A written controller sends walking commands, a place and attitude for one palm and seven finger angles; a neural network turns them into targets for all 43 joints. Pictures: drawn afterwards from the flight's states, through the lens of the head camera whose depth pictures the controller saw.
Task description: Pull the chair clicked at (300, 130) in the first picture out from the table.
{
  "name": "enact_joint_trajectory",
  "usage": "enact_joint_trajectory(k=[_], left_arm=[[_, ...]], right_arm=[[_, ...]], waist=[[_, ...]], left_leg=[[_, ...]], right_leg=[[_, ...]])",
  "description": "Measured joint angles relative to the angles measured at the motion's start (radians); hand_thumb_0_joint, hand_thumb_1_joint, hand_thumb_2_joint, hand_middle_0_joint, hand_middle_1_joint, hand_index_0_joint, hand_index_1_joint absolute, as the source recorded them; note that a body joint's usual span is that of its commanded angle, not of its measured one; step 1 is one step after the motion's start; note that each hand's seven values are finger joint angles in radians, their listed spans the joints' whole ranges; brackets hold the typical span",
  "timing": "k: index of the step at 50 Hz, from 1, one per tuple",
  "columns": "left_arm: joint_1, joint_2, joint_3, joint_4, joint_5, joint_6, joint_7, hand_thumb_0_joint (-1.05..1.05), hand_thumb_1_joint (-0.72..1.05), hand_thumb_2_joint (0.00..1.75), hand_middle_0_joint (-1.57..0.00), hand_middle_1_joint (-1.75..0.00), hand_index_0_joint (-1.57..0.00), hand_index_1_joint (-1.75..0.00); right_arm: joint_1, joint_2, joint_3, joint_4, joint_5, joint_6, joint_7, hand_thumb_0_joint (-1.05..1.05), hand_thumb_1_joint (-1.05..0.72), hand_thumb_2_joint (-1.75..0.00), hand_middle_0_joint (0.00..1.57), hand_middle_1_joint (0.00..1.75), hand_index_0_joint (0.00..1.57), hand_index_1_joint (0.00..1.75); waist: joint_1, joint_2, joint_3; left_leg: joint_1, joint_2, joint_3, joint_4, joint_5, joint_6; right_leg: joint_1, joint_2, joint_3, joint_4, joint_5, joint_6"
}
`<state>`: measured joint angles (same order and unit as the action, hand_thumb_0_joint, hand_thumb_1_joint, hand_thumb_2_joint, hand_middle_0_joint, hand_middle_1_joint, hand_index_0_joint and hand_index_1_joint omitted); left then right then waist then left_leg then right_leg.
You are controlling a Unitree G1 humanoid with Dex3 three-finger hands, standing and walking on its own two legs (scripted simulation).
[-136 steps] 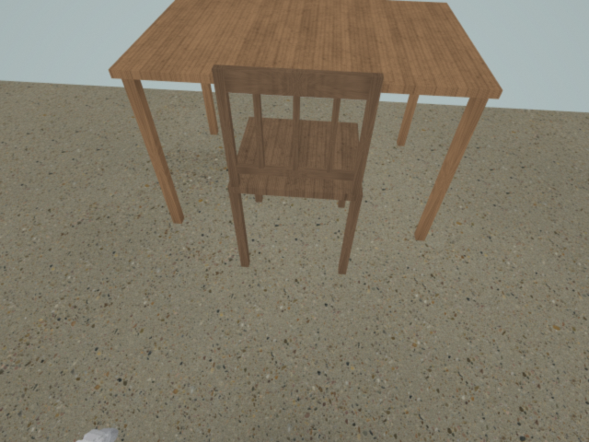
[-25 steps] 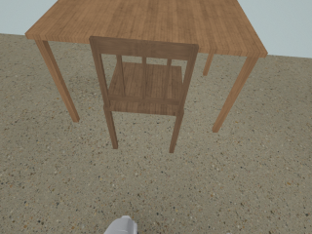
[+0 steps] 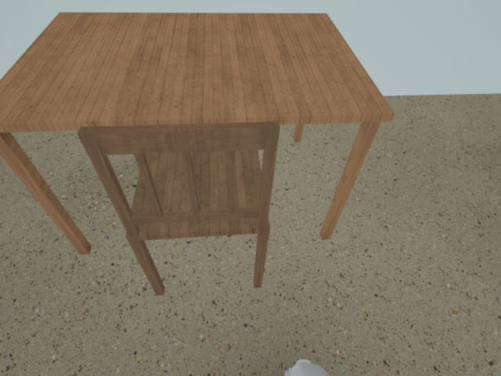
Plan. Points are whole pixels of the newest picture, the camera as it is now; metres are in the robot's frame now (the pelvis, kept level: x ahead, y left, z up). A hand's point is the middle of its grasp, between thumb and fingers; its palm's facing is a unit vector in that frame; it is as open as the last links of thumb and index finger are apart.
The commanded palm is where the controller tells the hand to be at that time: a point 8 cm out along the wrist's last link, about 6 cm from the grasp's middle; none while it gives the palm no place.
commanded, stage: take the last steps up to it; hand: left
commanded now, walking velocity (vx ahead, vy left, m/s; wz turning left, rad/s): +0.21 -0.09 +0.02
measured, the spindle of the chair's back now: (191, 184) +0.58 +0.15 -0.11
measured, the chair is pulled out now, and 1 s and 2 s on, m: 0.00 0.00 0.00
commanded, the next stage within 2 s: come to a stop and stand still in 0.14 s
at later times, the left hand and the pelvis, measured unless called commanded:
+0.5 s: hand out of the picture +0.14 +0.12 -0.19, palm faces +0.10 -0.98 -0.17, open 7.3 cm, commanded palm none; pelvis +0.13 -0.04 -0.01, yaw +1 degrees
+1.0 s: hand out of the picture +0.09 +0.08 -0.18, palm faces +0.04 -0.98 -0.21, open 7.4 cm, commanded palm none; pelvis +0.09 -0.09 -0.01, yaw +0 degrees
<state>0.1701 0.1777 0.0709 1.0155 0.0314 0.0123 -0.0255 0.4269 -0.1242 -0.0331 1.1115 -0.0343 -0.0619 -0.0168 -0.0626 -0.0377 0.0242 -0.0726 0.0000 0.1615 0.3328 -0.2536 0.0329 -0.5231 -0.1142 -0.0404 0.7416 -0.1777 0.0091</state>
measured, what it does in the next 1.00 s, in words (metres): walks ahead: right foot, then left foot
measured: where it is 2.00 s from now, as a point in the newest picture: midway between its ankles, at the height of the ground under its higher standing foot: outside the picture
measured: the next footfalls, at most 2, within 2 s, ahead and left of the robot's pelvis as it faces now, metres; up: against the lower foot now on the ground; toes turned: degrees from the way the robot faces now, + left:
right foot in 0.10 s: +0.16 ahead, -0.15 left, +0.00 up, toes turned -6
left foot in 0.46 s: +0.21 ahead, +0.05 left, +0.00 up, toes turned +4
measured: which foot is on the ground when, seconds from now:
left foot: down 0.00-0.12, up 0.14-0.44, down 0.46-1.00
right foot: up 0.00-0.08, down 0.10-0.52, up 0.54-0.76, down 0.78-1.00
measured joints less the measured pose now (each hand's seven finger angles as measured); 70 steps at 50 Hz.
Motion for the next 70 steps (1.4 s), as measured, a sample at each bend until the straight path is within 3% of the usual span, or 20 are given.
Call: enact_joint_trajectory(k=[5,7,10,13,17,22,23,26,30,35,40,44,50,55,64,70], left_arm=[[-0.023,-0.014,-0.008,-0.005,-0.002,-0.025,-0.002,0.01,0.92,0.90,-0.20,-0.29,-0.20,-0.30],[-0.030,-0.027,-0.011,-0.001,-0.003,-0.053,0.006,0.01,0.92,0.90,-0.20,-0.29,-0.20,-0.30],[-0.014,-0.044,-0.008,0.004,-0.019,-0.072,0.023,0.00,0.93,0.90,-0.20,-0.29,-0.20,-0.30],[0.012,-0.030,-0.004,0.013,-0.018,-0.075,0.045,-0.02,0.95,0.90,-0.21,-0.29,-0.20,-0.30],[0.051,-0.030,-0.021,0.044,-0.010,-0.061,0.060,-0.02,0.95,0.90,-0.21,-0.29,-0.20,-0.30],[0.089,-0.049,-0.037,0.069,-0.014,-0.026,0.062,0.00,0.94,0.90,-0.20,-0.29,-0.20,-0.30],[0.097,-0.052,-0.036,0.071,-0.016,-0.018,0.062,0.00,0.93,0.90,-0.20,-0.29,-0.20,-0.30],[0.102,-0.038,-0.032,0.070,-0.019,0.009,0.068,0.00,0.92,0.90,-0.21,-0.29,-0.20,-0.30],[0.092,-0.027,-0.031,0.062,-0.019,0.030,0.071,0.01,0.92,0.90,-0.20,-0.29,-0.20,-0.30],[0.087,-0.022,-0.028,0.049,-0.014,0.035,0.068,0.01,0.92,0.90,-0.20,-0.29,-0.20,-0.30],[0.108,-0.016,-0.032,0.050,-0.009,0.020,0.070,0.01,0.91,0.90,-0.20,-0.29,-0.20,-0.30],[0.133,-0.029,-0.050,0.072,-0.011,0.014,0.064,0.01,0.91,0.90,-0.20,-0.29,-0.20,-0.30],[0.134,-0.040,-0.062,0.096,-0.019,0.006,0.059,0.01,0.91,0.90,-0.20,-0.29,-0.20,-0.30],[0.125,-0.047,-0.062,0.099,-0.020,0.007,0.054,0.01,0.91,0.90,-0.20,-0.29,-0.20,-0.30],[0.123,-0.048,-0.055,0.114,-0.027,0.004,0.052,0.01,0.92,0.90,-0.21,-0.29,-0.20,-0.30],[0.134,-0.042,-0.072,0.040,-0.017,-0.015,0.061,0.01,0.91,0.90,-0.21,-0.30,-0.20,-0.30]], right_arm=[[0.047,0.009,0.001,0.029,-0.002,0.014,0.003,0.00,-0.91,-0.90,0.20,0.30,0.20,0.30],[0.040,0.006,0.004,0.046,0.007,0.027,0.006,0.00,-0.91,-0.90,0.20,0.30,0.20,0.30],[0.008,-0.001,-0.001,0.052,0.012,0.044,0.007,0.00,-0.91,-0.90,0.20,0.30,0.20,0.30],[-0.040,-0.013,-0.010,0.031,0.008,0.051,0.003,0.00,-0.91,-0.90,0.20,0.30,0.19,0.30],[-0.130,-0.031,-0.008,-0.016,0.010,0.050,-0.011,0.00,-0.91,-0.90,0.20,0.30,0.19,0.30],[-0.228,-0.053,-0.005,-0.049,0.021,0.065,-0.025,0.01,-0.94,-0.90,0.20,0.30,0.19,0.30],[-0.238,-0.056,-0.005,-0.057,0.021,0.066,-0.023,0.01,-0.94,-0.90,0.20,0.30,0.19,0.30],[-0.267,-0.038,0.002,-0.076,0.017,0.070,-0.020,0.00,-0.94,-0.90,0.20,0.30,0.19,0.30],[-0.308,-0.020,0.017,-0.100,0.014,0.073,-0.025,0.00,-0.92,-0.90,0.20,0.30,0.19,0.30],[-0.348,-0.011,0.018,-0.113,0.010,0.086,-0.018,0.00,-0.91,-0.90,0.20,0.30,0.20,0.30],[-0.336,-0.012,0.006,-0.101,0.019,0.091,-0.005,0.00,-0.91,-0.90,0.20,0.30,0.20,0.30],[-0.292,-0.035,-0.012,-0.076,0.026,0.100,-0.003,-0.01,-0.92,-0.90,0.20,0.30,0.20,0.30],[-0.208,-0.065,0.001,-0.005,0.021,0.098,-0.004,-0.01,-0.92,-0.90,0.20,0.30,0.19,0.30],[-0.130,-0.059,0.013,0.045,0.015,0.107,-0.004,-0.01,-0.92,-0.90,0.20,0.30,0.19,0.30],[-0.046,-0.002,0.032,0.076,0.012,0.095,-0.013,0.00,-0.91,-0.90,0.20,0.30,0.19,0.30],[-0.056,-0.011,0.012,-0.019,0.005,0.077,-0.005,0.00,-0.91,-0.90,0.20,0.30,0.19,0.30]], waist=[[-0.023,0.022,0.021],[-0.015,0.045,0.041],[0.001,0.061,0.045],[0.016,0.068,0.023],[0.029,0.073,0.006],[0.066,0.076,0.013],[0.071,0.076,0.014],[0.093,0.016,0.029],[0.108,-0.015,0.051],[0.103,0.013,0.067],[0.095,0.044,0.052],[0.069,0.072,0.025],[0.050,0.065,-0.003],[0.043,0.039,-0.016],[0.034,0.019,0.019],[0.021,0.083,0.055]], left_leg=[[0.001,0.043,-0.008,0.100,-0.104,-0.050],[-0.071,0.077,-0.039,0.310,-0.200,-0.030],[-0.228,0.073,-0.099,0.684,-0.246,-0.001],[-0.339,0.079,-0.099,0.800,-0.179,-0.003],[-0.375,0.080,-0.083,0.626,-0.133,-0.033],[-0.279,0.058,-0.090,0.300,-0.019,-0.053],[-0.251,0.057,-0.091,0.244,0.052,-0.047],[-0.220,0.024,-0.064,0.230,0.030,0.003],[-0.208,0.002,-0.041,0.184,0.042,0.019],[-0.229,0.008,-0.044,0.151,0.086,0.012],[-0.265,0.027,-0.052,0.183,0.095,-0.018],[-0.240,0.035,-0.086,0.155,0.063,-0.039],[-0.194,0.055,-0.113,0.102,0.151,-0.054],[-0.192,0.063,-0.128,0.106,0.135,-0.058],[-0.209,0.054,-0.128,0.102,0.127,-0.057],[-0.296,0.048,-0.142,0.227,0.060,-0.038]], right_leg=[[0.139,0.043,-0.038,-0.214,-0.001,-0.026],[0.148,0.069,-0.058,-0.186,0.027,-0.041],[0.200,0.092,-0.086,-0.197,-0.042,-0.060],[0.266,0.113,-0.107,-0.276,-0.031,-0.062],[0.318,0.131,-0.112,-0.336,-0.027,-0.068],[0.335,0.141,-0.097,-0.284,-0.077,-0.054],[0.333,0.143,-0.097,-0.256,-0.097,-0.050],[0.320,0.106,-0.072,-0.189,-0.127,-0.030],[0.254,0.090,-0.007,0.000,-0.297,-0.009],[0.232,0.085,0.028,0.076,-0.320,0.004],[0.329,0.084,0.022,-0.170,-0.177,-0.001],[0.358,0.106,0.006,-0.208,-0.161,-0.030],[0.410,0.136,-0.010,-0.260,-0.137,-0.043],[0.430,0.149,-0.019,-0.289,-0.127,-0.051],[0.421,0.141,-0.018,-0.308,-0.130,-0.045],[0.371,0.134,-0.032,-0.245,-0.171,-0.030]])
